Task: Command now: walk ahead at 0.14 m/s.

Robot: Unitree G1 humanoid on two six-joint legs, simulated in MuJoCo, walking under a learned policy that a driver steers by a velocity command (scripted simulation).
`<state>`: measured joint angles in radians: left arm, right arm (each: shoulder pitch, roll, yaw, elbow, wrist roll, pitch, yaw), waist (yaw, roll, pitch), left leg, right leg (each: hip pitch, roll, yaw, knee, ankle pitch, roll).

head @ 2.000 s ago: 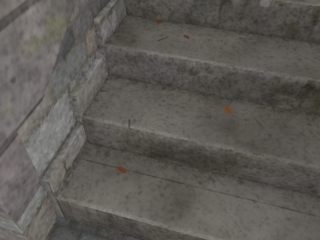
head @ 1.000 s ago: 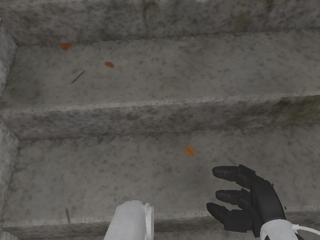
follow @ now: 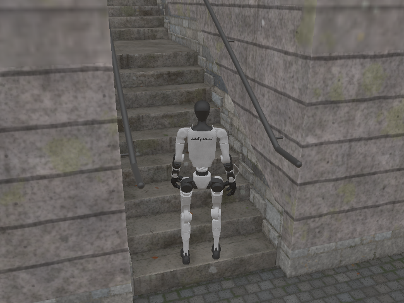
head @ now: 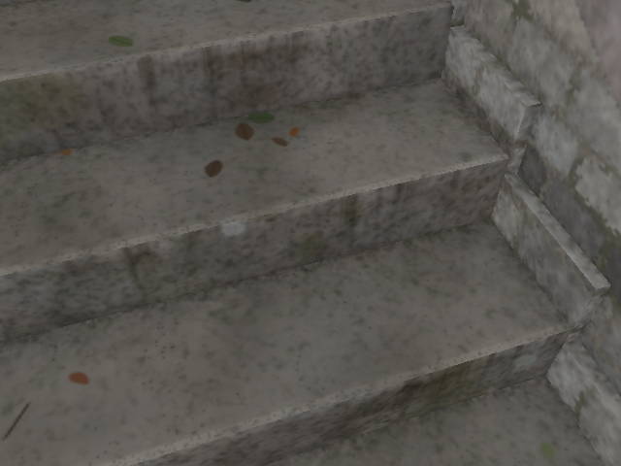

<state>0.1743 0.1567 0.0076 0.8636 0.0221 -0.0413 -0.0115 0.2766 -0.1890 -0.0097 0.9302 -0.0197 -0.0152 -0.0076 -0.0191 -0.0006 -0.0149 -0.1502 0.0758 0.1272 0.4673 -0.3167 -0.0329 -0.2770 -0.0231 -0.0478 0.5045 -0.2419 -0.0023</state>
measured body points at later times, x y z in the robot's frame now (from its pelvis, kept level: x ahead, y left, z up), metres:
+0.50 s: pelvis +0.09 +0.02 +0.00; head +0.10 +0.04 +0.45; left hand +0.02 +0.27 -0.15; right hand +0.26 -0.21 -0.10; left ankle +0.02 +0.12 -0.49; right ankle +0.01 -0.12 -0.74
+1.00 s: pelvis +0.30 +0.13 +0.16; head +0.31 +0.15 +0.61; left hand +0.51 +0.30 +0.07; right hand +0.19 -0.08 +0.03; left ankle +0.25 +0.20 -0.57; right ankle +0.39 +0.00 -0.25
